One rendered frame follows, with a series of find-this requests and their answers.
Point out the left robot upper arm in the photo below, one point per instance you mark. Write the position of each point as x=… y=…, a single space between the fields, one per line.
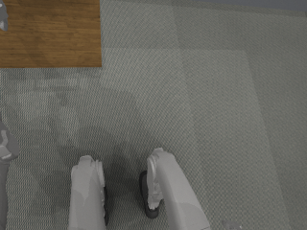
x=9 y=150

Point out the right robot hand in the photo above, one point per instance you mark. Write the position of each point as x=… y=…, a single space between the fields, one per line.
x=231 y=225

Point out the cabinet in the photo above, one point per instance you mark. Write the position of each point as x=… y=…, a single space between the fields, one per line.
x=51 y=34

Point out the left robot foot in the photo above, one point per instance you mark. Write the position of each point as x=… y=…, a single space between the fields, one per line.
x=105 y=206

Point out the robot right shin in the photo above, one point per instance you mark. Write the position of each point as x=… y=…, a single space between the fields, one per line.
x=154 y=191

